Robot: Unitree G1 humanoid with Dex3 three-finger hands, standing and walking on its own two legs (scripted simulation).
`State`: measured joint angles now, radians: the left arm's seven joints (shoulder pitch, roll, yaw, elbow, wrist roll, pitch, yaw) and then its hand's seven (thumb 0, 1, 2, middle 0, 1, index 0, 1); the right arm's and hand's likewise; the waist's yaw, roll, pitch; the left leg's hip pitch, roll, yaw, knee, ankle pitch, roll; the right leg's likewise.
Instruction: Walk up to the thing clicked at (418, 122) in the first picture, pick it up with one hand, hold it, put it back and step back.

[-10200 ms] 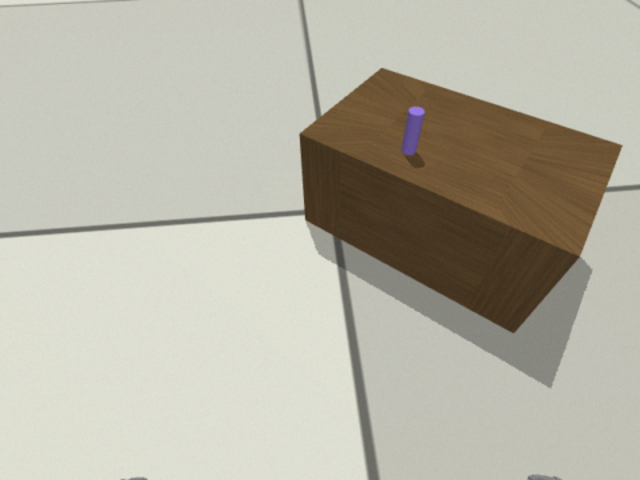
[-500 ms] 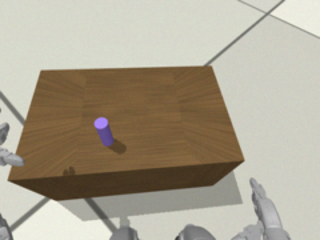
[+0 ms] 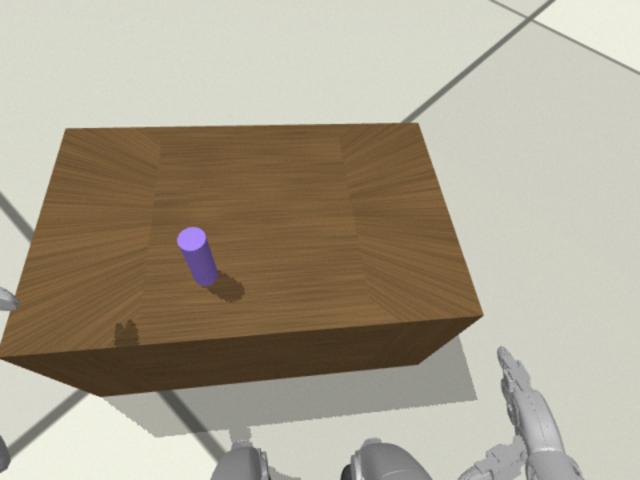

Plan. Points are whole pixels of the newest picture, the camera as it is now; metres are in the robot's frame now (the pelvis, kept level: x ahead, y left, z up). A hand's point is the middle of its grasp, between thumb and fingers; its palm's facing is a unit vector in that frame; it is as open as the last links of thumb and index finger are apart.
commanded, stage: approach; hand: left
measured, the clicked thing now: (199, 258) +0.49 +0.18 -0.20
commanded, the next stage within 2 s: close in in 0.58 s
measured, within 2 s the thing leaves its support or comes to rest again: neither
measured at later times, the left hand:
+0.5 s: hand (119, 274) +0.43 +0.29 -0.12, palm faces +0.11 -0.99 +0.08, open 17.5 cm
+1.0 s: hand (177, 284) +0.46 +0.22 -0.23, palm faces +0.09 -1.00 +0.02, open 17.6 cm
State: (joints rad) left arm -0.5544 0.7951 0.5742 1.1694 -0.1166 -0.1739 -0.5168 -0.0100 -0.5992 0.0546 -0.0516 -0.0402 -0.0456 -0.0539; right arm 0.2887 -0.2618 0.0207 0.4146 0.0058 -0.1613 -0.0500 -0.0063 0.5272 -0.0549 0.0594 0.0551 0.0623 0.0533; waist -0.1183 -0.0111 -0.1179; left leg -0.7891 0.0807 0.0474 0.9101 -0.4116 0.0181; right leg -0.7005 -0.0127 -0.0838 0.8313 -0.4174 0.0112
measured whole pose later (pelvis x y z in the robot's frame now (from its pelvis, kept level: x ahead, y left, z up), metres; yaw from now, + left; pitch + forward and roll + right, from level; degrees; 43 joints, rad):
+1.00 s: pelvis -0.07 +0.00 -0.18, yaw -4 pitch +33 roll -8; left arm -0.79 0.75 0.57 1.23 -0.05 -0.64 -0.25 -0.01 -0.57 0.02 -0.05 -0.04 -0.06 -0.04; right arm 0.44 -0.35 -0.11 -0.35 -0.06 -0.16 0.07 -0.01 0.53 -0.05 0.07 0.06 0.07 0.06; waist -0.40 -0.07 -0.14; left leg -1.71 0.11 -0.05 1.69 -0.57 0.03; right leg -1.59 -0.02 -0.13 1.62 -0.60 0.00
